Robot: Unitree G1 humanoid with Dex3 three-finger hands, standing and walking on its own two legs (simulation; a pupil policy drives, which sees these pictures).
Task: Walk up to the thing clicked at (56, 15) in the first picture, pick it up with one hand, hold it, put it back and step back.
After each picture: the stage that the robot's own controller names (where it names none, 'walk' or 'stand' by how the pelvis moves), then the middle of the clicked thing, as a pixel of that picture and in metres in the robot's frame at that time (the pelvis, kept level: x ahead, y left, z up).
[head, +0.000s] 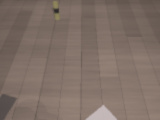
stand; (56, 10) +1.88 +0.33 -0.65
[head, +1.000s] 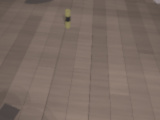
walk; (67, 19) +1.77 +0.12 -0.64
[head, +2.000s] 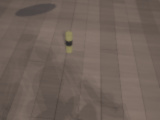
walk; (69, 42) +1.17 +0.09 -0.65
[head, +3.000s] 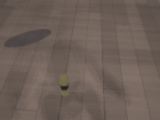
walk; (64, 85) +0.71 +0.15 -0.65
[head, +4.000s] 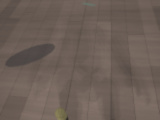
walk; (63, 119) +0.42 +0.22 -0.63
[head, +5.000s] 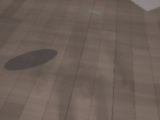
stand; out of the picture +0.34 +0.16 -0.65
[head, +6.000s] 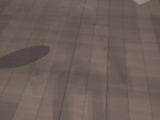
stand; out of the picture +0.33 +0.19 -0.66
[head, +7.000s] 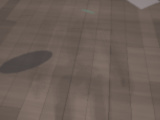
stand; out of the picture +0.32 +0.19 -0.66
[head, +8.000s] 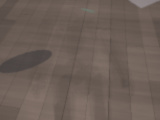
stand; out of the picture +0.32 +0.19 -0.66
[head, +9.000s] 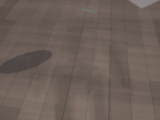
stand; out of the picture +0.31 +0.19 -0.66
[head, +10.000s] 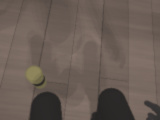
go down; (37, 78) +0.38 +0.19 -0.37
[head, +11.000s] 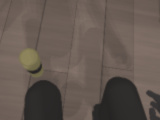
go down; (33, 65) +0.41 +0.20 -0.28
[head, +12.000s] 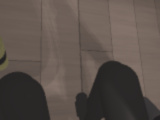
close in; out of the picture +0.40 +0.24 -0.18
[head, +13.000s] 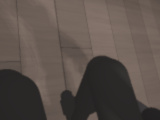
close; out of the picture +0.40 +0.25 -0.16
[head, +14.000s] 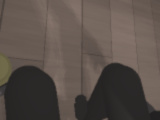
lift; out of the picture +0.30 +0.24 -0.13
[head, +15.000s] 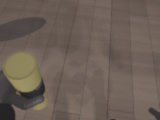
lift; (31, 86) +0.30 +0.17 +0.05
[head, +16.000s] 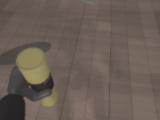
hold; (41, 82) +0.32 +0.15 +0.05
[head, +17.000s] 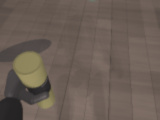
hold; (38, 84) +0.31 +0.16 +0.04
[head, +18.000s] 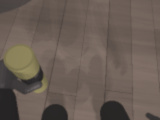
crouch; (31, 73) +0.36 +0.17 -0.03
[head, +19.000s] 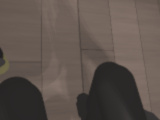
lower; out of the picture +0.41 +0.23 -0.13
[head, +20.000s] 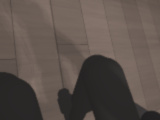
lower; out of the picture +0.39 +0.25 -0.16
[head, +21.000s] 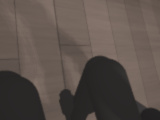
lower; out of the picture +0.39 +0.26 -0.16
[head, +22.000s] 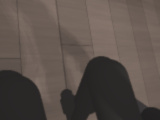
lower; out of the picture +0.38 +0.26 -0.16
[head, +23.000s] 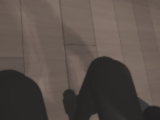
loosen; out of the picture +0.38 +0.26 -0.16
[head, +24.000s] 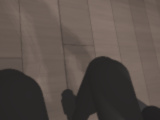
withdraw; out of the picture +0.37 +0.25 -0.16
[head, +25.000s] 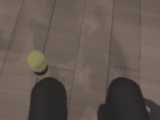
walk; (39, 67) +0.40 +0.21 -0.27
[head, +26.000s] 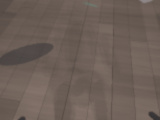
stand; out of the picture +0.32 +0.17 -0.59
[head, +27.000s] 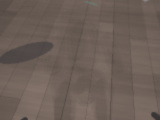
stand; out of the picture +0.33 +0.18 -0.60
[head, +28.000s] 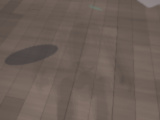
stand; out of the picture +0.33 +0.17 -0.63
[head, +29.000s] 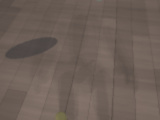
walk; out of the picture +0.37 +0.16 -0.64
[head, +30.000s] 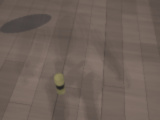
walk; (60, 84) +0.59 +0.15 -0.64
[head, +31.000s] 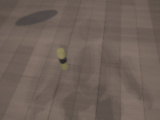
stand; (62, 59) +0.91 +0.25 -0.63
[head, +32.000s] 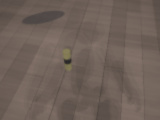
stand; (67, 60) +0.93 +0.18 -0.65
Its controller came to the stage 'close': yes
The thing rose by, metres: 0.68
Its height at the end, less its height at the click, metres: +0.00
